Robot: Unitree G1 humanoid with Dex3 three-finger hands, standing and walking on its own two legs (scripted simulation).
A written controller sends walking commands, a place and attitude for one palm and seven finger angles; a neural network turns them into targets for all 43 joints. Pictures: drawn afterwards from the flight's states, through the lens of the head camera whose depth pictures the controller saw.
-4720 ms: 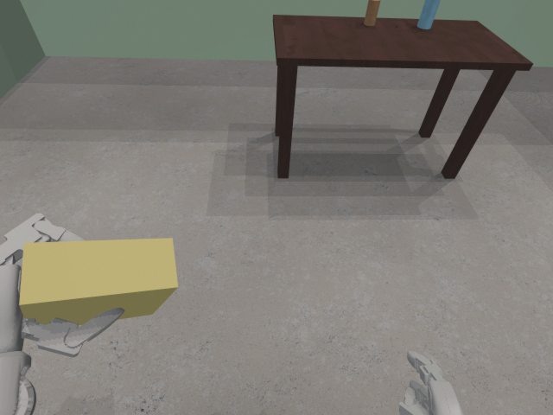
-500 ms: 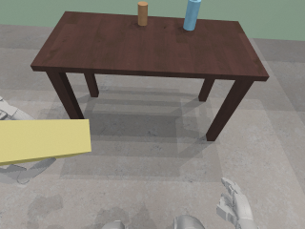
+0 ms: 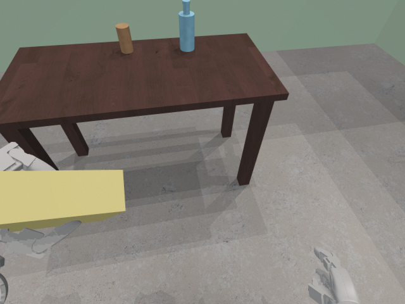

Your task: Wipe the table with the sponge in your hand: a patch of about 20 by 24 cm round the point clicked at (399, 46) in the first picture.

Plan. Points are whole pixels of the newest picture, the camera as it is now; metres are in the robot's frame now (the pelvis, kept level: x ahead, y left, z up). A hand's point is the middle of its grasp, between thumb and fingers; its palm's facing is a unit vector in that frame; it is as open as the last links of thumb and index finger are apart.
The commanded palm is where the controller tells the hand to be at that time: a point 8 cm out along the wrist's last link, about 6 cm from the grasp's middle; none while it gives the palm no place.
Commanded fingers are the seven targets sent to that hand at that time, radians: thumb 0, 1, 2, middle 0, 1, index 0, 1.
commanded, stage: turn to face it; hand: left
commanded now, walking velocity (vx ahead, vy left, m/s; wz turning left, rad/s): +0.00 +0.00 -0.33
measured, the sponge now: (80, 200) +0.23 +0.19 +0.16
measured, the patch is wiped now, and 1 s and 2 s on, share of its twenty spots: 0.00 0.00 0.00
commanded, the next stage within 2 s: take the last steps up to it in 0.20 s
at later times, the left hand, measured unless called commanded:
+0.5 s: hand (86, 235) +0.18 +0.16 +0.18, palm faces +0.21 -0.85 -0.47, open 9.7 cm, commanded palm +0.13 +0.22 +0.18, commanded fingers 0.00 0.10 1.30 -1.20 -1.60 -1.20 -1.60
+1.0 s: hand (72, 246) +0.16 +0.17 +0.17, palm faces +0.31 -0.84 -0.44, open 9.7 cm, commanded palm +0.11 +0.23 +0.18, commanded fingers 0.00 0.10 1.30 -1.20 -1.60 -1.20 -1.60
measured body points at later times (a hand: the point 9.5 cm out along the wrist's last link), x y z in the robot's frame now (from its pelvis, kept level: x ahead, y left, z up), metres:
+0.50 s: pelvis -0.07 -0.03 +0.00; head -0.06 -0.05 +0.45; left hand +0.16 +0.20 +0.20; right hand +0.04 -0.28 -0.10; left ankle -0.06 +0.10 -0.69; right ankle -0.02 -0.13 -0.73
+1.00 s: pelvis -0.08 -0.03 -0.01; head -0.08 -0.06 +0.44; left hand +0.14 +0.22 +0.20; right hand +0.06 -0.26 -0.12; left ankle -0.06 +0.10 -0.69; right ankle -0.06 -0.13 -0.73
